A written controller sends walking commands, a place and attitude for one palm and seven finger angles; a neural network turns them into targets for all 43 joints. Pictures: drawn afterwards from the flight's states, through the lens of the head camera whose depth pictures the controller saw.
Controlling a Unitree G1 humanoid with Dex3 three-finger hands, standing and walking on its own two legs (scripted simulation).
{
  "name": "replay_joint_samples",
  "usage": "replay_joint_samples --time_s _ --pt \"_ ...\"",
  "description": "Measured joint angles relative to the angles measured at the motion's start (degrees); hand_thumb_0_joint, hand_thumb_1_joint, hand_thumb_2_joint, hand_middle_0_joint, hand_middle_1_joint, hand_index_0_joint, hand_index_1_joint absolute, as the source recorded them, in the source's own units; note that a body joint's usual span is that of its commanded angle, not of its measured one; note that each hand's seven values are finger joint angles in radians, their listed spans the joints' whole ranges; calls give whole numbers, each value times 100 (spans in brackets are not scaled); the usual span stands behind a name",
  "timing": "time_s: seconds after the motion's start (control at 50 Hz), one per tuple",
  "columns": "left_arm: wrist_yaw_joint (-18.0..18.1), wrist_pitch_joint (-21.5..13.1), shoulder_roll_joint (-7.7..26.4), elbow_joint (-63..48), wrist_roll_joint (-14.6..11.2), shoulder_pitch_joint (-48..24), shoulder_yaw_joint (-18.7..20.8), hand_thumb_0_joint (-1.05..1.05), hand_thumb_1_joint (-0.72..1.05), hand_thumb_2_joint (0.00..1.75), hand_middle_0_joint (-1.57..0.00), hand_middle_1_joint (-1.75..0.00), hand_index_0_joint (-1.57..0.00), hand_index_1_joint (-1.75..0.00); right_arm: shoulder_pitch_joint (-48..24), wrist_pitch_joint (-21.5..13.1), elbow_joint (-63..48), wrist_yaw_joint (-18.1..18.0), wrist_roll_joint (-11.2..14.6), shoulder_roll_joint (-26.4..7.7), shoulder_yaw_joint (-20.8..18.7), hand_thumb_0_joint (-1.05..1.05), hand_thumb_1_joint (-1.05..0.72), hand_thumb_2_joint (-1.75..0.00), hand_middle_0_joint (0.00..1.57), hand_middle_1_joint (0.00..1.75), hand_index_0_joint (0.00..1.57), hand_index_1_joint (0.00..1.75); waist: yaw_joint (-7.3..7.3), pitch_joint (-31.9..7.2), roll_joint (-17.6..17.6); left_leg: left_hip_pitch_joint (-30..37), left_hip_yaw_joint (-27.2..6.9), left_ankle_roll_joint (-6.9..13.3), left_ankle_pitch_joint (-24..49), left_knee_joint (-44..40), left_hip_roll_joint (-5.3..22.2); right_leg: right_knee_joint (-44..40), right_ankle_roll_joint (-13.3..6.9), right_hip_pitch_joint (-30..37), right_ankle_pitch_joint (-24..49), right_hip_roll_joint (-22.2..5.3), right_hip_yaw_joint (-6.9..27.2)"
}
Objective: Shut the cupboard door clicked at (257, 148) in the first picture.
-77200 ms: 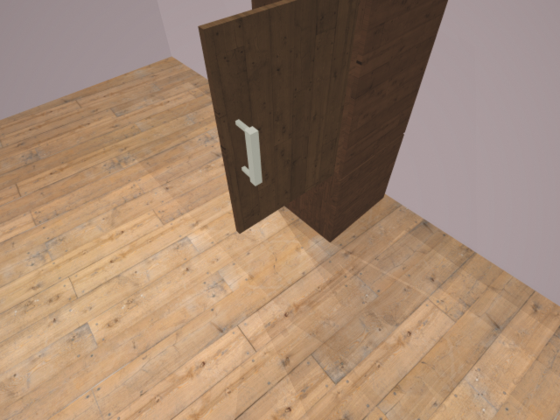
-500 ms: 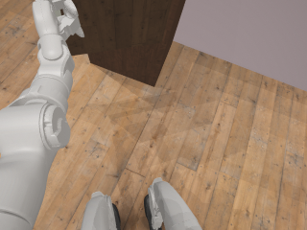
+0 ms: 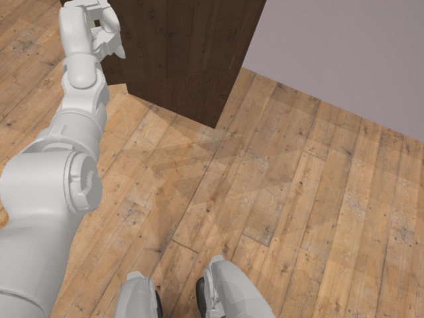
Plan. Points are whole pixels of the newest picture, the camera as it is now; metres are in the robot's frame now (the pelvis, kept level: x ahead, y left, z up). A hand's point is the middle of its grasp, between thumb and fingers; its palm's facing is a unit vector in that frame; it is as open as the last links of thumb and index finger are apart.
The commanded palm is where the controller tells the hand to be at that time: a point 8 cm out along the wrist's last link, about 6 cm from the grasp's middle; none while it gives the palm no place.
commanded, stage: push the door shut along its arc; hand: left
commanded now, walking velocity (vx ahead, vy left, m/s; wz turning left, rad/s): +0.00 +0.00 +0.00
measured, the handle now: out of the picture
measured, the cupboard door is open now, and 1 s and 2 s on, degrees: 36 36 36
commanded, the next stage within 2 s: pull the fist back off the door in 0.20 s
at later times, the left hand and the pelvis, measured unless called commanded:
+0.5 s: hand (112, 35) +0.62 +0.07 +0.05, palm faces +0.08 -1.00 -0.04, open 3.1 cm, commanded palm +0.58 +0.09 +0.06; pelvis -0.01 +0.00 -0.02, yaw -2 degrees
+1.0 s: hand (121, 81) +0.53 +0.06 +0.04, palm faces +0.07 -1.00 +0.00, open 3.1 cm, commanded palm +0.50 +0.10 +0.06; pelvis -0.01 +0.00 +0.01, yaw +0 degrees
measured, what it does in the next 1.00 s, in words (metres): stands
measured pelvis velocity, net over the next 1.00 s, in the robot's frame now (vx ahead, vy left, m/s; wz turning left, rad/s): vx -0.01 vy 0.00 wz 0.00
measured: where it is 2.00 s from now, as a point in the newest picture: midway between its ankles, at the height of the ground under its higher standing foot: outside the picture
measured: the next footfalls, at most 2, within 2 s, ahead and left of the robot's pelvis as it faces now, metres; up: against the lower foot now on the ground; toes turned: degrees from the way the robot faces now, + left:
none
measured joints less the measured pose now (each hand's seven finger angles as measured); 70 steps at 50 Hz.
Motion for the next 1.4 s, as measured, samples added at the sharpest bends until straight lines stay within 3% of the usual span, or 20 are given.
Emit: replay_joint_samples --time_s 0.12,0.24,0.32,0.38,0.46,0.52,0.62,0.8,0.96,1.06,1.14,1.2,1.3,1.4 --pt "55 -54 72 242 93 -82 171 1 90 90 -130 -150 -130 -150 -184 -43 -210 -13 -32 -104 37 0 -91 -90 20 30 20 30 -106 72 20 -119 29 21 -33 137 7 153 11 -139 -29 -1 29" --pt "-62 -220 564 182 303 -472 254 1 90 90 -130 -150 -130 -150 -267 -95 -190 -38 -23 -61 89 0 -91 -90 19 30 20 30 -270 208 29 -608 35 33 -62 451 29 476 7 -641 -52 2 29" --pt "-300 32 984 262 386 -912 184 1 90 90 -130 -150 -130 -150 -199 -57 -102 -76 12 -3 147 0 -91 -90 19 30 20 30 -365 285 67 -903 21 38 -71 609 45 620 3 -929 -52 9 12" --pt "-199 338 1063 229 203 -1126 351 1 90 90 -130 -150 -130 -150 -20 -15 -99 -101 5 57 179 0 -91 -90 19 30 20 30 -349 301 92 -1023 20 35 -69 639 67 633 1 -1049 -33 29 14" --pt "-69 484 869 -170 100 -802 377 1 90 90 -130 -150 -129 -150 253 17 -66 -21 -27 154 192 0 -91 -90 20 30 20 30 -228 271 91 -923 50 21 -51 520 87 517 -1 -969 2 56 49" --pt "-98 434 612 -534 95 -267 329 1 90 90 -130 -150 -129 -150 400 43 -49 44 -18 203 183 0 -91 -90 20 30 20 30 -122 237 91 -680 71 14 -32 354 92 353 -1 -738 28 73 79" --pt "-72 339 139 -662 -124 348 364 1 90 90 -130 -150 -129 -150 452 38 -29 77 26 198 138 0 -91 -90 20 30 20 30 -3 163 67 -191 73 3 1 67 83 60 4 -247 64 87 94" --pt "147 -285 -205 -564 -18 790 169 1 90 90 -130 -150 -129 -150 130 -48 -75 103 20 -6 -61 0 -91 -90 20 30 20 30 117 0 26 240 97 9 -4 -84 44 -63 18 173 44 60 125" --pt "90 -360 -761 -692 -370 1345 -218 1 90 90 -130 -150 -129 -150 -192 11 -110 53 117 -61 -137 0 -91 -90 19 30 20 30 448 64 -39 450 148 42 66 -168 -58 -45 54 351 47 -42 171" --pt "282 -780 -1101 -1102 -387 1621 -295 2 90 90 -130 -150 -130 -150 -417 -51 -76 32 78 -13 -192 0 -91 -90 19 30 20 30 503 62 -89 358 140 37 72 -69 -90 87 48 256 23 -80 159" --pt "393 -1013 -1136 -1166 -124 1695 -450 1 90 90 -130 -150 -130 -150 -539 -8 -17 31 76 25 -223 0 -91 -90 19 30 20 30 538 -14 -66 352 174 34 40 2 -90 193 46 222 -15 -85 192" --pt "457 -805 -1071 -847 6 1559 -507 1 90 90 -130 -150 -130 -150 -607 84 1 2 119 43 -173 0 -91 -90 19 30 20 30 533 10 -24 427 187 40 45 -8 -96 202 51 286 -18 -91 206" --pt "519 -491 -1012 -552 -291 1383 -225 1 90 90 -130 -150 -130 -150 -559 77 -54 -95 160 101 -80 0 -91 -90 20 30 20 30 476 57 -25 505 211 31 124 -129 -94 117 36 337 49 -85 230" --pt "314 -873 -974 -1256 -335 1765 1 2 90 90 -130 -150 -130 -150 -376 49 -60 -105 149 131 -121 0 -91 -90 20 30 20 30 524 -1 -90 591 284 -2 139 -219 -49 71 4 361 78 -38 306"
